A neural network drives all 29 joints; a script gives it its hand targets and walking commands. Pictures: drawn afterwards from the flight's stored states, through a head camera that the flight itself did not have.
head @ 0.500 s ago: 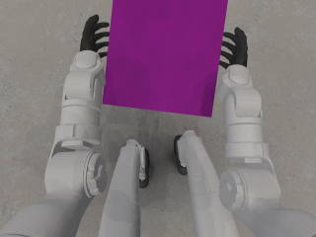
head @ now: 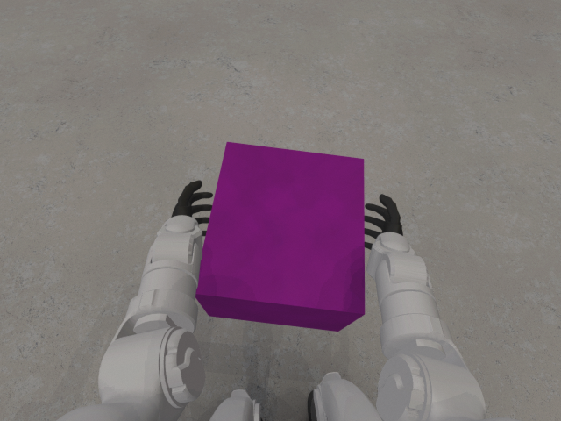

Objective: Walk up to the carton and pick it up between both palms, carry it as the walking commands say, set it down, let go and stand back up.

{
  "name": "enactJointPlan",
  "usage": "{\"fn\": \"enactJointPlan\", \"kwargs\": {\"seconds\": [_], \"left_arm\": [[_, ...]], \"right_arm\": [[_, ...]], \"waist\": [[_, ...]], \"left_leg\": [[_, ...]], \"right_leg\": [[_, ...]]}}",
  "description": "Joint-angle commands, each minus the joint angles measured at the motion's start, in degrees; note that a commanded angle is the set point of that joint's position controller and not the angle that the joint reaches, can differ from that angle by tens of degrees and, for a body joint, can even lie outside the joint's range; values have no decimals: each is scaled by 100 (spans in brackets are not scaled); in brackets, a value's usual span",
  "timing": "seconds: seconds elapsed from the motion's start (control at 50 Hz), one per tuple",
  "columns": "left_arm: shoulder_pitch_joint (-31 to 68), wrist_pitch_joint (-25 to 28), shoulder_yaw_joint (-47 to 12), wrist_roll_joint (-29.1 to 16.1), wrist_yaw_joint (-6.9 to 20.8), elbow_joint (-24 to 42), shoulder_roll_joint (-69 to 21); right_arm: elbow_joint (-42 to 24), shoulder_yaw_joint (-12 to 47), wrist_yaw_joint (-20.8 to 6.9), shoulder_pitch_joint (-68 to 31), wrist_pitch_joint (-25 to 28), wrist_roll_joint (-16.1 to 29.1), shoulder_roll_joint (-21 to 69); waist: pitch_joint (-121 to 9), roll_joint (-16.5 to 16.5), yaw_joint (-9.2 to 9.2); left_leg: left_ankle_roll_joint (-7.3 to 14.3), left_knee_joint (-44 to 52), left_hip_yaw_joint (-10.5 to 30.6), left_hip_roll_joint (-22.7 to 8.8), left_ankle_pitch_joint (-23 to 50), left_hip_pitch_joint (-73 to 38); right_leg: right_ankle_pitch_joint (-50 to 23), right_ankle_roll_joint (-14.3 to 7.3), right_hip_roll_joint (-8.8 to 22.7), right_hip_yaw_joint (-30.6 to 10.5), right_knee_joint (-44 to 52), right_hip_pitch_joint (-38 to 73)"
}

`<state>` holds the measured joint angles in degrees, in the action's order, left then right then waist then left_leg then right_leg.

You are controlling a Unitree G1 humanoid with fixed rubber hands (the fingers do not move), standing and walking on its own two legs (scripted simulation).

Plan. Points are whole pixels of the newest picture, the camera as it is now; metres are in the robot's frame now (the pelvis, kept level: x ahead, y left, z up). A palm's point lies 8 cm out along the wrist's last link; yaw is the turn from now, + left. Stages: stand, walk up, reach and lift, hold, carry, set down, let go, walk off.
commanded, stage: reach and lift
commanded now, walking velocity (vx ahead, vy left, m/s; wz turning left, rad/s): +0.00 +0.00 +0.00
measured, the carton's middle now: (284, 239) +0.41 -0.02 -0.07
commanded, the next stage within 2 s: none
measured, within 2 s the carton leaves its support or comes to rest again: neither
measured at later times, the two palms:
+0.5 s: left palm (164, 220) +0.38 +0.14 +0.08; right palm (401, 236) +0.33 -0.17 +0.07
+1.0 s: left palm (160, 209) +0.37 +0.14 +0.12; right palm (413, 217) +0.33 -0.17 +0.11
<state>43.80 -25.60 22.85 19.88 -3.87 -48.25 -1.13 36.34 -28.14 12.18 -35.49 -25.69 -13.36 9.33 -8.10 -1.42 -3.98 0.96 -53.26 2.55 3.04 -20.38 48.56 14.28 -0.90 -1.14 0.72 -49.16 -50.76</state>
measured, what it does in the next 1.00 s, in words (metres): rises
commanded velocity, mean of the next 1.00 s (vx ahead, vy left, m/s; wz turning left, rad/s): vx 0.00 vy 0.00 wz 0.00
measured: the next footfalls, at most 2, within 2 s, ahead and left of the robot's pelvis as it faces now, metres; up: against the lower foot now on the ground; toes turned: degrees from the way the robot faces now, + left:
none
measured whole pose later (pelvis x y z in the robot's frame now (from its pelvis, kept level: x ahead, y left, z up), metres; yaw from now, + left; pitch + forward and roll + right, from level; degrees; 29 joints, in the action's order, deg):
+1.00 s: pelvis +0.04 +0.01 +0.05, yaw +0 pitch -1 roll -2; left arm 27.7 -38.6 17.1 15.2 -5.9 -34.7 -5.8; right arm 25.4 -20.8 9.8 -22.2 -38.9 -15.2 9.7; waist -8.4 -1.7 -4.9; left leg 2.5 -31.6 3.4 2.5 -15.9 14.2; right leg 9.3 0.1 -1.3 0.5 -25.9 -15.4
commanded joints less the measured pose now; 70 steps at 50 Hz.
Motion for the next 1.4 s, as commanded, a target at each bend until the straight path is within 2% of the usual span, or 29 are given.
{"fn": "enactJointPlan", "kwargs": {"seconds": [0.0,0.04,0.06,0.08,0.12,0.18,0.24,0.26,0.28,0.4,0.46,0.48,0.5,0.6,0.7,0.72,0.74,0.76,0.88,0.92,0.96,1.06,1.08,1.1,1.18,1.26,1.28,1.36,1.38], "left_arm": [[2178,430,-2210,-1559,2466,-3,-6513],[2226,501,-2734,-1744,2393,280,-6827],[2515,599,-3128,-1963,2252,1260,-6829],[2383,518,-3223,-1860,2200,1153,-6893],[2064,480,-3625,-2144,2054,1496,-6954],[1944,465,-4058,-2260,1969,1876,-7031],[1505,321,-3644,-1972,1860,1538,-6811],[1307,331,-4132,-2142,1850,1904,-7156],[1431,206,-3660,-1924,1841,1479,-6700],[1575,-131,-3268,-1803,1855,1161,-6795],[1763,-208,-3326,-1972,1918,1297,-6917],[1727,-262,-3332,-1984,1960,1191,-6761],[1920,-273,-3203,-1868,1950,1303,-6606],[1852,-594,-2817,-1917,2099,786,-6807],[2684,-501,-2322,-1684,2151,958,-6252],[2579,-508,-2270,-1630,2191,1138,-6192],[2484,-553,-2400,-1750,2165,1148,-6369],[3053,-480,-2648,-1915,2187,1695,-6368],[2534,-653,-3702,-2494,2178,3236,-6706],[2096,-890,-3569,-2319,2208,2581,-6729],[1732,-1044,-3196,-1934,2179,2111,-6598],[2214,-985,-2817,-1900,2261,1840,-6520],[1938,-960,-2672,-1801,2218,1749,-6477],[2111,-861,-2926,-1981,2241,1951,-6799],[2290,-929,-3161,-2036,2159,2003,-6983],[2249,-938,-3261,-2023,2168,2151,-7036],[2367,-919,-3402,-2227,2162,2191,-7161],[1919,-893,-3152,-2010,2143,2161,-6857],[2156,-900,-3141,-1879,2149,2199,-6942]], "right_arm": [[-381,3174,-2644,-3652,153,771,5289],[-893,3339,-2649,-3737,255,995,5141],[-1147,3786,-2701,-3596,249,1201,5465],[-835,3616,-2772,-3255,215,1102,5239],[-1124,3925,-2825,-3000,216,1249,5134],[-1396,4038,-2926,-2677,187,1319,5040],[-742,3816,-2969,-2300,15,1153,4912],[-1485,4103,-3027,-2455,93,1303,5027],[-825,3514,-3011,-2142,-58,926,4638],[-749,3256,-3083,-2667,-420,924,4503],[-948,3463,-3115,-3000,-577,1046,4814],[-903,3341,-3071,-2878,-628,959,4784],[-1108,3490,-3085,-3150,-672,1109,4817],[-603,3181,-3015,-3142,-988,1002,4781],[-255,3009,-3014,-3802,-1147,973,5381],[59,2947,-3065,-3298,-1168,971,5573],[-196,3108,-3007,-3412,-1160,974,5650],[-520,3293,-3002,-3502,-1133,1141,5707],[-1348,4195,-2915,-2674,-1335,1591,6414],[-1420,3929,-2888,-2742,-1365,1470,5963],[-1509,3832,-2905,-2929,-1396,1286,5800],[-847,3582,-3003,-2921,-1489,1089,5707],[-861,3592,-3105,-2965,-1460,1149,5730],[-1286,3753,-3080,-3304,-1339,1268,5750],[-737,3470,-3144,-3010,-1317,1127,5474],[-865,3498,-3179,-3025,-1273,1040,5488],[-938,3552,-3178,-2817,-1259,1098,5401],[-998,3759,-3207,-2876,-1271,1178,5537],[-1010,3623,-3209,-2980,-1262,1035,5437]], "waist": [[-3844,188,-191],[-4133,-72,-302],[-4917,-163,-102],[-4581,-713,-110],[-4664,-525,-157],[-5061,-214,-439],[-3473,-403,-194],[-4144,-257,-388],[-3156,-332,-317],[-2246,-461,-364],[-2359,-35,-340],[-2131,209,-570],[-2097,-96,-213],[-1276,-217,-411],[-1216,364,-35],[-1216,291,153],[-1534,483,-49],[-1683,122,-77],[-3321,171,50],[-2742,-80,-87],[-2216,-140,117],[-1306,373,240],[-1162,240,532],[-1578,275,303],[-1339,-513,137],[-1853,-215,139],[-1928,-277,-67],[-1658,-132,299],[-1702,-305,133]], "left_leg": [[141,1487,308,204,1504,-1594],[52,1513,378,166,2211,-1985],[-31,1501,390,191,2796,-2421],[-140,1621,451,114,2839,-2536],[-235,1681,670,29,4000,-3394],[-246,1856,814,-38,4158,-3780],[-211,2127,743,-16,3054,-3153],[-318,2212,836,-98,3526,-4165],[-302,2334,755,-63,2760,-3300],[-221,2755,755,-111,1161,-3244],[-85,2926,871,-184,1279,-3500],[-50,2949,919,-290,1331,-3678],[-28,2883,709,-194,916,-3506],[121,3315,867,-419,185,-3157],[200,3302,609,-267,-388,-3137],[163,3328,528,-279,-54,-2947],[154,3159,518,-222,524,-3266],[184,3218,502,-201,521,-3195],[-26,2786,351,11,3125,-4367],[-105,2893,416,-5,2925,-4321],[-85,3102,408,7,2253,-3904],[34,3389,381,-48,878,-3608],[11,3477,352,-87,901,-3525],[23,3335,495,-142,1299,-3865],[-103,3521,553,-293,925,-3810],[-194,3311,586,-295,1880,-4076],[-211,3352,632,-351,1795,-4169],[-140,3312,479,-243,1843,-3984],[-116,3357,555,-244,1484,-3863]], "right_leg": [[-1648,7,-439,-427,943,3845],[-2178,2,-487,-360,971,3772],[-2729,-66,-470,-459,951,4328],[-2413,-141,-408,-484,1058,3829],[-2861,-117,-489,-453,1237,3763],[-2917,-59,-455,-369,1391,4088],[-2059,-104,-377,-411,1609,3668],[-2240,-84,-461,-363,1688,3961],[-1786,-144,-416,-409,1762,3736],[-886,-145,-305,-333,1972,4004],[-1189,-102,-323,-351,2015,4469],[-1054,9,-387,-294,2060,4401],[-885,-112,-227,-441,2136,4453],[-481,39,-299,-166,2130,4714],[7,132,-308,-185,2209,4895],[-287,89,-323,-193,2233,4965],[-631,141,-275,-225,2233,4972],[-803,154,-313,-205,2189,5105],[-2570,226,-377,-383,2340,5598],[-2262,161,-384,-371,2487,5468],[-1804,122,-336,-401,2572,5564],[-702,100,-333,-339,2617,5226],[-719,59,-371,-275,2547,5242],[-1058,71,-370,-352,2428,5148],[-773,-23,-422,-253,2402,5036],[-1112,-20,-489,-293,2393,5078],[-1142,-32,-497,-254,2332,5070],[-1204,7,-456,-314,2443,5139],[-1050,10,-442,-347,2401,5179]]}}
